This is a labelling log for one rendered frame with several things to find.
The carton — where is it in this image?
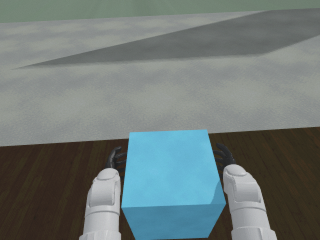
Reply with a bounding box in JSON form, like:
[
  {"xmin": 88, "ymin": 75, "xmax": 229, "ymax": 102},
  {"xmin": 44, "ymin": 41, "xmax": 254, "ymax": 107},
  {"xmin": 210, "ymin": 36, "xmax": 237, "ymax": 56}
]
[{"xmin": 121, "ymin": 129, "xmax": 226, "ymax": 240}]

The right robot hand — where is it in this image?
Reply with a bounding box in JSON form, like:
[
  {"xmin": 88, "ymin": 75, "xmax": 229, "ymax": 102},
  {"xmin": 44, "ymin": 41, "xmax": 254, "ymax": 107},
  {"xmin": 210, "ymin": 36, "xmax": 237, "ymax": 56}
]
[{"xmin": 212, "ymin": 143, "xmax": 236, "ymax": 179}]

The left robot hand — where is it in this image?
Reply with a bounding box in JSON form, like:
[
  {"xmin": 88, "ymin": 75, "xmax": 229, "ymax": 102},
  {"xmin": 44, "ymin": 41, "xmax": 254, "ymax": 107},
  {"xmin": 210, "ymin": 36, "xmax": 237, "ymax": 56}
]
[{"xmin": 104, "ymin": 146, "xmax": 128, "ymax": 180}]

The right robot forearm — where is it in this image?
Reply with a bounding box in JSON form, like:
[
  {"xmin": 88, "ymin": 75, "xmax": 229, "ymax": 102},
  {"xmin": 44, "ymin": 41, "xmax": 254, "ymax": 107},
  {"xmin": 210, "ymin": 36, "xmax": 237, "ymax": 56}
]
[{"xmin": 223, "ymin": 164, "xmax": 277, "ymax": 240}]

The left robot forearm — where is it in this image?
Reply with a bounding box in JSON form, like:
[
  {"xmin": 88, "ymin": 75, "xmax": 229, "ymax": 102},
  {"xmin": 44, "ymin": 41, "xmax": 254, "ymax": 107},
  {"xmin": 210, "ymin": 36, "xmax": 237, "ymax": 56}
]
[{"xmin": 79, "ymin": 168, "xmax": 121, "ymax": 240}]

